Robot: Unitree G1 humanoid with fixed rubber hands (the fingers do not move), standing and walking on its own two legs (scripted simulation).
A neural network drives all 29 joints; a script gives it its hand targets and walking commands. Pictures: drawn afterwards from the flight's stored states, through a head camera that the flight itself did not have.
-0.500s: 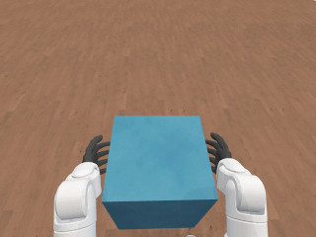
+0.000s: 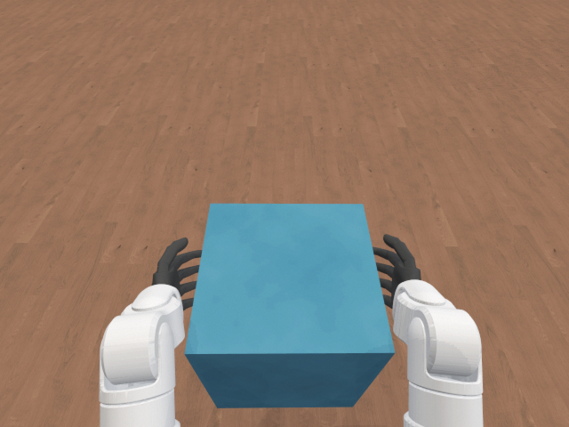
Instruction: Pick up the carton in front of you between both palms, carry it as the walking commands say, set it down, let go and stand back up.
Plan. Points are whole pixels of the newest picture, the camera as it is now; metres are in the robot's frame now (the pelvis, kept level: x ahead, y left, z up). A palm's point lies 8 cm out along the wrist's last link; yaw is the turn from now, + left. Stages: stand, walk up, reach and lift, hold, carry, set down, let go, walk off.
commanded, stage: carry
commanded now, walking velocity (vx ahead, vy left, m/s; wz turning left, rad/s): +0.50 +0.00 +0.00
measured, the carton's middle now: (286, 311) +0.28 +0.00 +0.02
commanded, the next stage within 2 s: none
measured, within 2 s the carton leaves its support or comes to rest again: neither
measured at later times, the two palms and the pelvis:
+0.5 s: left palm (202, 151) +0.58 +0.15 +0.09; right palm (358, 149) +0.57 -0.14 +0.09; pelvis +0.32 +0.01 -0.01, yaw -1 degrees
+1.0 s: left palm (207, 120) +0.70 +0.16 +0.07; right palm (343, 117) +0.71 -0.13 +0.08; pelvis +0.44 +0.01 -0.01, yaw +1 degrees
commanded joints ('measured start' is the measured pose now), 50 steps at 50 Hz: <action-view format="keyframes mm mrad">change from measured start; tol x32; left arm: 1 -403 -864 -676 -10 -385 9 -259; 50 -444 -949 -705 24 -383 -27 -256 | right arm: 1 -415 890 707 9 399 5 247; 50 -433 948 704 59 409 -33 271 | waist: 1 8 -171 -72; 6 -42 334 -294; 28 9 -221 -356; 50 -14 23 -265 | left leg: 1 58 -28 55 -73 24 22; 4 559 -38 47 -111 -96 31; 6 856 333 -670 -342 -125 228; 22 619 129 46 -215 535 67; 25 503 75 82 -27 407 -4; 28 196 -33 -52 285 -480 -64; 31 256 -6 -116 36 -550 -24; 50 448 76 -82 -37 420 -28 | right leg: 1 91 -207 63 17 514 -84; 8 -707 -37 204 1074 -134 -15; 23 -386 32 -11 236 389 8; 27 210 -287 279 251 1232 -126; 36 -24 -167 117 149 425 -59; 50 -156 -118 99 353 697 -34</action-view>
